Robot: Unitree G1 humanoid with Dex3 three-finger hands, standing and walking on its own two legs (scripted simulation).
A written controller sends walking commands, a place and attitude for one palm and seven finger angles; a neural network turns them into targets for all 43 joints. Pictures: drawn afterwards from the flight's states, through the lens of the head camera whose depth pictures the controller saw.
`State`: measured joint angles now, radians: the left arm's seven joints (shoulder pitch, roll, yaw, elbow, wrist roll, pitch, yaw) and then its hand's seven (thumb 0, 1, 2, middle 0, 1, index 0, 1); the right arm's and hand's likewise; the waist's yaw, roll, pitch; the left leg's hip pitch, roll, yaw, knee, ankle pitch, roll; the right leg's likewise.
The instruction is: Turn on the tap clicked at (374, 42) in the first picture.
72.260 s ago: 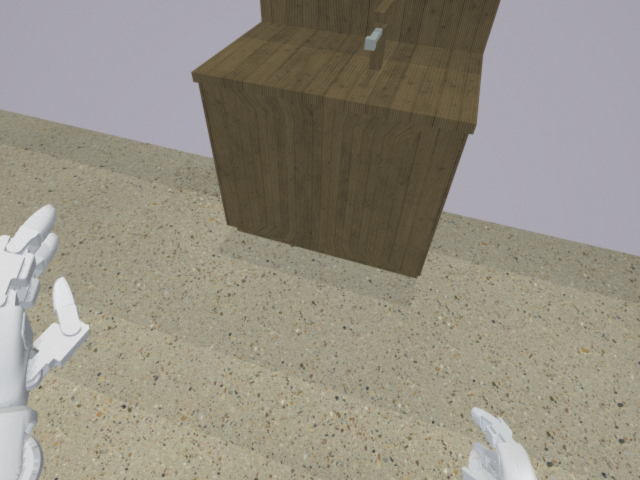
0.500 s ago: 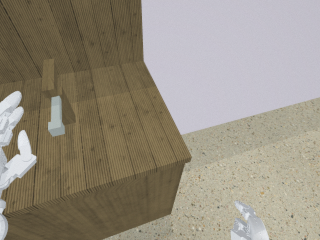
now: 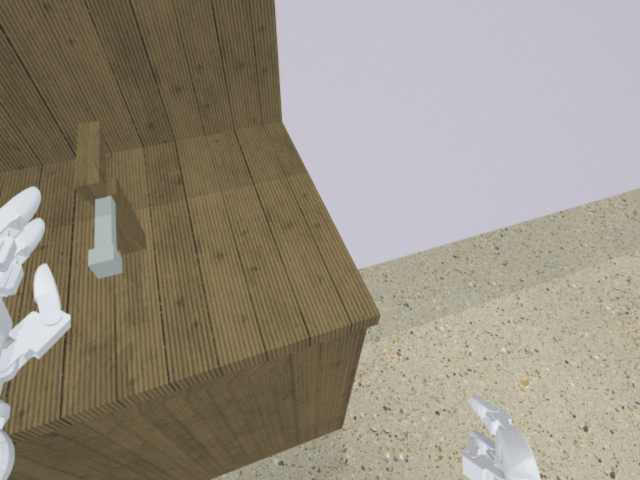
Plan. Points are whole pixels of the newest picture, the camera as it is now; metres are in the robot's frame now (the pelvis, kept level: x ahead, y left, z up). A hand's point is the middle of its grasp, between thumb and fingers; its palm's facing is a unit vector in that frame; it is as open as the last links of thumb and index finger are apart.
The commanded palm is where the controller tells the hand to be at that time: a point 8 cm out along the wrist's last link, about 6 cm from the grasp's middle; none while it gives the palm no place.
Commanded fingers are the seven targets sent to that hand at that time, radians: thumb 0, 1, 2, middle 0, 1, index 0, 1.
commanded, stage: shuffle to correct the standing spot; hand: left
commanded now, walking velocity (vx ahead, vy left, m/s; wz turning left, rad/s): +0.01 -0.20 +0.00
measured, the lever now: (105, 261) +0.34 +0.28 +0.09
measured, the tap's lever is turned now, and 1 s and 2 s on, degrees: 0 0 0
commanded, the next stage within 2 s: come to a stop and stand still in 0.64 s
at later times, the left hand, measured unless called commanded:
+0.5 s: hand (59, 332) +0.21 +0.24 +0.16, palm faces +0.32 -0.86 -0.40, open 7.4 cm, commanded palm +0.16 +0.28 +0.18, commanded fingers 0.00 0.90 0.90 -0.20 -0.30 -0.20 -0.30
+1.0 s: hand (53, 322) +0.22 +0.25 +0.16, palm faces +0.31 -0.85 -0.43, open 7.4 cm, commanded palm +0.15 +0.29 +0.18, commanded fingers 0.00 0.90 0.90 -0.20 -0.30 -0.20 -0.30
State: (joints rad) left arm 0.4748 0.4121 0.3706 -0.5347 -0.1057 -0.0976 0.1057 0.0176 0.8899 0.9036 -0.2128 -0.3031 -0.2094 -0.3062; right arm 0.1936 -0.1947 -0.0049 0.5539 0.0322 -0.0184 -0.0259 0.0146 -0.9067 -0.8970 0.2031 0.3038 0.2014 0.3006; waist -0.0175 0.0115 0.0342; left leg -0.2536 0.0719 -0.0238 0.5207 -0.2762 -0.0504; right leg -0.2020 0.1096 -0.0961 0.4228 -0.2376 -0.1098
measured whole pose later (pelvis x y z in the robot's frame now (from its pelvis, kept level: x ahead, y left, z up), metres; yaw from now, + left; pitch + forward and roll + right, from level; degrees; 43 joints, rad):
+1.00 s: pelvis -0.02 +0.02 +0.00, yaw -2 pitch +0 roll +0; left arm 0.37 0.37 0.38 -0.40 -0.08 -0.17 0.06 0.02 0.90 0.90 -0.20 -0.30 -0.20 -0.30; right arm 0.20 -0.26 -0.04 0.54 0.03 -0.11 0.01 0.01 -0.91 -0.90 0.20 0.30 0.20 0.30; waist 0.00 0.03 0.08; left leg -0.27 0.05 0.06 0.53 -0.25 -0.02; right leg -0.27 0.07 -0.05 0.51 -0.24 -0.07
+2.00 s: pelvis -0.01 +0.08 +0.01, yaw -1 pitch -1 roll -1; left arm 0.43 0.37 0.35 -0.48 -0.04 -0.19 0.10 0.02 0.89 0.90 -0.21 -0.30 -0.21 -0.31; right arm 0.20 -0.18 0.02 0.57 0.01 -0.10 -0.02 0.01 -0.90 -0.90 0.21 0.30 0.20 0.30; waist 0.02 -0.02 0.05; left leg -0.21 -0.04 0.04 0.45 -0.24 0.07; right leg -0.18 0.00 -0.04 0.39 -0.20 0.01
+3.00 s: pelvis -0.01 +0.02 +0.00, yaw -1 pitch +0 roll -1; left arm 0.45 0.39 0.37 -0.52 -0.09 -0.14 0.08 0.02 0.89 0.90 -0.21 -0.30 -0.21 -0.31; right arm 0.20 -0.20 -0.01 0.56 0.02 -0.06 -0.02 0.01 -0.91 -0.90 0.20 0.30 0.20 0.30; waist 0.01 -0.01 0.04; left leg -0.26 0.06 0.01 0.52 -0.27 -0.02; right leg -0.22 0.09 -0.07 0.43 -0.22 -0.09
